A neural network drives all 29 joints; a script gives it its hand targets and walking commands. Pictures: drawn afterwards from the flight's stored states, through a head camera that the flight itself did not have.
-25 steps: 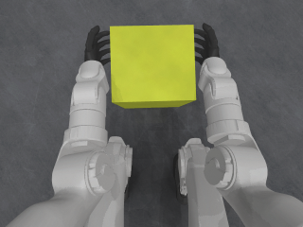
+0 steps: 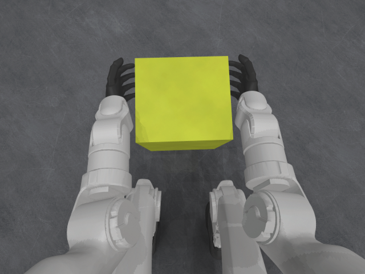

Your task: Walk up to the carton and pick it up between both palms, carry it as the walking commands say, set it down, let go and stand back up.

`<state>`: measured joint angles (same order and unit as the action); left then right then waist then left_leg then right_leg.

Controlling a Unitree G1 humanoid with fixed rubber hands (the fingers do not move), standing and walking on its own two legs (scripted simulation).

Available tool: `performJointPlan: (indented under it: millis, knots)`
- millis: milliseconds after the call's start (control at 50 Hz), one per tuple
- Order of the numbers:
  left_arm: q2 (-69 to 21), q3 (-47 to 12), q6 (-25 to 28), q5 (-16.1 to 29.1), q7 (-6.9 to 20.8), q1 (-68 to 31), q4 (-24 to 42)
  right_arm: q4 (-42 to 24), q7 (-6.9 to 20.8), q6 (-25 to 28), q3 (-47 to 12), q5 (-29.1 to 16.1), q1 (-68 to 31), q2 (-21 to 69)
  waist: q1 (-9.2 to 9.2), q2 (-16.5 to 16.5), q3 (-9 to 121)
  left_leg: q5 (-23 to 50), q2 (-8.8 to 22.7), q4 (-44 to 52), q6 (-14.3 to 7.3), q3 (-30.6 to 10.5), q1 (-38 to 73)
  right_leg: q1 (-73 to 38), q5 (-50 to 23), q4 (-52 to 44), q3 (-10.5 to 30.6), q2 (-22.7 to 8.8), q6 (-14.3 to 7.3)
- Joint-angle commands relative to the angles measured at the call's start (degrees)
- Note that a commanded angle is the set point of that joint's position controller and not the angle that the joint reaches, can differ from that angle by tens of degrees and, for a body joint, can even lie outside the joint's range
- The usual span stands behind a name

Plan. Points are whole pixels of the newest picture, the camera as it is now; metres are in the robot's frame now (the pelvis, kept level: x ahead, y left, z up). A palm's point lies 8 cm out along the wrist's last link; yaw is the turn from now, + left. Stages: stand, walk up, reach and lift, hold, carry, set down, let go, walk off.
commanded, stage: reach and lift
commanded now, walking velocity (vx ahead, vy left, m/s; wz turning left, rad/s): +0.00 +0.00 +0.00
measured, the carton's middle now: (182, 112) +0.47 +0.01 -0.13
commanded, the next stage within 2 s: none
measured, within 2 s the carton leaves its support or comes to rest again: neither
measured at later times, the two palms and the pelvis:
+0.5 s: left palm (105, 91) +0.45 +0.15 +0.02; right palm (260, 85) +0.47 -0.12 +0.02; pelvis +0.02 +0.00 +0.06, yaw +0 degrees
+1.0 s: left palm (86, 82) +0.43 +0.14 +0.10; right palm (281, 74) +0.45 -0.12 +0.10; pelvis +0.03 +0.00 +0.13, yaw +0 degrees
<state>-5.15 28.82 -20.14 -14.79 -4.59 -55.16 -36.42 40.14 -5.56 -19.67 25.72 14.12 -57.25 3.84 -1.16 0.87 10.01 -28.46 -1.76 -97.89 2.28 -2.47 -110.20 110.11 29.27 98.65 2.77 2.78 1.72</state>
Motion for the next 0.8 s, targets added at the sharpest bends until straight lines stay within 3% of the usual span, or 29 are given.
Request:
performJointPlan:
  millis: [0,780]
  knots:
    - [-58.39,-30.88,0.15,8.63,14.75,-35.62,-5.33,4.60,14.84,0.38,-28.79,-8.37,-33.57,60.26,-0.69,0.35,52.22,9.35,-8.79,11.04,-0.81,6.09,31.79,-29.77,-9.01,-12.08,-5.66,8.38,-0.15]
    - [-62.77,-33.95,0.84,6.51,15.19,-19.92,-2.92,2.40,15.56,1.33,-31.10,-5.94,-18.22,64.36,-0.75,0.32,42.81,13.64,-8.05,29.28,-1.34,2.84,51.47,-49.04,-12.88,-30.41,-1.95,7.41,-0.77]
